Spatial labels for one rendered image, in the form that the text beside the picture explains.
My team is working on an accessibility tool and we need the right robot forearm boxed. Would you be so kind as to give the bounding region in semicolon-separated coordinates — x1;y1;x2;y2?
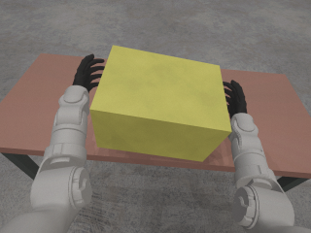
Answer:
227;113;294;226

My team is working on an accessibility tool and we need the robot right upper arm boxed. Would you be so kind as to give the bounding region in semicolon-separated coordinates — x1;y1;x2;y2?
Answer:
231;184;311;233

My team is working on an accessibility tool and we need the carton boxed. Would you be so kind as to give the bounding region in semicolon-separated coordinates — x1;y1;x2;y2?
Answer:
89;45;232;162

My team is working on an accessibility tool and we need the left robot hand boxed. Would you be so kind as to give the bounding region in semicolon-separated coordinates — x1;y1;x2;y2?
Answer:
72;54;105;93

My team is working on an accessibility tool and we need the left robot forearm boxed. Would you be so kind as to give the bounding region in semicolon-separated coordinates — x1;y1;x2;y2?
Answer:
30;85;90;208

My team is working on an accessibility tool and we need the table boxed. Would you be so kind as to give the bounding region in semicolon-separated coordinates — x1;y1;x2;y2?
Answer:
0;53;311;192

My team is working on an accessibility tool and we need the robot left upper arm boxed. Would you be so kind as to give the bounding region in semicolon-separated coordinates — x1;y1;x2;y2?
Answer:
0;166;92;233

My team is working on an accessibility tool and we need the right robot hand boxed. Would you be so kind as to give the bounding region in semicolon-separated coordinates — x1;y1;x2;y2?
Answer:
223;80;247;119

